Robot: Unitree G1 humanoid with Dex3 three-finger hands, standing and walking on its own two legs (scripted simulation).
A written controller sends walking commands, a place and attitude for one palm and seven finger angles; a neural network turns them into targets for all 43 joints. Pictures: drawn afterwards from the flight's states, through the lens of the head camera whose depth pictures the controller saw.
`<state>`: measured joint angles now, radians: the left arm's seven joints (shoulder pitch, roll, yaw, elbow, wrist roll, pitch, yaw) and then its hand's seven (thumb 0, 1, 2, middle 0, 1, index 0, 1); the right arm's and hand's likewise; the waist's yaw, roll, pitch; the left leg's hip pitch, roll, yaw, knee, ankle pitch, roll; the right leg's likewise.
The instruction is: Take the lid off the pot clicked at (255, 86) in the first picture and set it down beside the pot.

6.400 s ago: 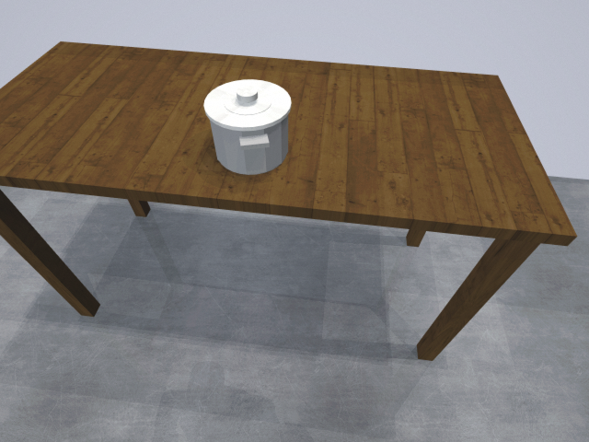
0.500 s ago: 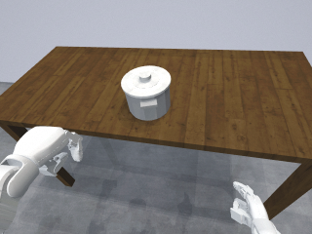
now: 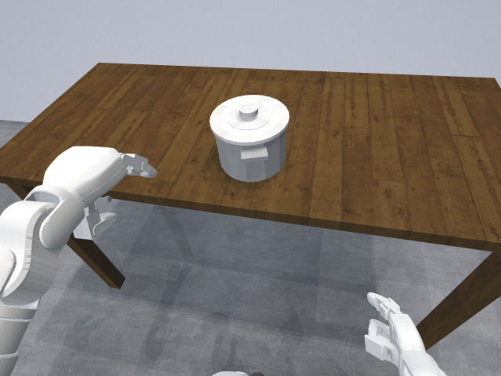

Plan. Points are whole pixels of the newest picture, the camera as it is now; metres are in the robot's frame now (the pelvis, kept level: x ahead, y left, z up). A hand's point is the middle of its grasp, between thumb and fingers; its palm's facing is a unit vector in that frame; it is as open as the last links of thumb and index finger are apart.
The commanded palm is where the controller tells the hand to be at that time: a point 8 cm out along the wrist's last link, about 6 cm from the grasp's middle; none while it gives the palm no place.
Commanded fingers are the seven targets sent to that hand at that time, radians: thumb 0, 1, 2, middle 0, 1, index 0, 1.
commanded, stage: reach forward and open the fingers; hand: left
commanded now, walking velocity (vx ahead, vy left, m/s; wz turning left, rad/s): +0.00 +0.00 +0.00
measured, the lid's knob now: (248, 110) +0.58 +0.08 +0.12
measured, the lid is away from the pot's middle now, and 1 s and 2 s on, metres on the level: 0.00 0.00 0.00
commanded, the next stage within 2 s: move the open hand above the knob in 0.06 s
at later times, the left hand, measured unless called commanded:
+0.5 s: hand (140, 167) +0.35 +0.21 +0.17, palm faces -0.16 +0.00 -0.99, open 10.3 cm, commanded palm +0.34 +0.21 +0.25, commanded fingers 0.00 -0.37 1.53 -0.83 -0.08 -0.83 -0.08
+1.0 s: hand (188, 132) +0.44 +0.16 +0.17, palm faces -0.23 -0.01 -0.97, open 10.3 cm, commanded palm +0.42 +0.16 +0.25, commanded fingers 0.00 -0.37 1.53 -0.83 -0.08 -0.83 -0.08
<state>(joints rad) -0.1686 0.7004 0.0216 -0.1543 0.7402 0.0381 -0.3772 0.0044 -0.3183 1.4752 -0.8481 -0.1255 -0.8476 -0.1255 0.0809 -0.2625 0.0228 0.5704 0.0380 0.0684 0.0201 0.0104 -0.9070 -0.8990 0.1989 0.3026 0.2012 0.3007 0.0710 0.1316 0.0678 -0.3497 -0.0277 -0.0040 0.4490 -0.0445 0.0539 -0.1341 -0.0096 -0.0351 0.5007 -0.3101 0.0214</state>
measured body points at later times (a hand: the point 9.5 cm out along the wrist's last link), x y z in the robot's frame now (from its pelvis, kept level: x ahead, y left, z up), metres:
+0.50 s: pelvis -0.01 -0.01 -0.01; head +0.00 -0.05 +0.44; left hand +0.35 +0.21 +0.23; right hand +0.20 -0.23 -0.10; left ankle +0.13 +0.08 -0.73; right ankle -0.02 -0.14 -0.73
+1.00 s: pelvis +0.03 -0.03 +0.00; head +0.05 -0.07 +0.44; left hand +0.44 +0.16 +0.23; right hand +0.19 -0.28 -0.12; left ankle +0.13 +0.08 -0.73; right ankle -0.02 -0.14 -0.73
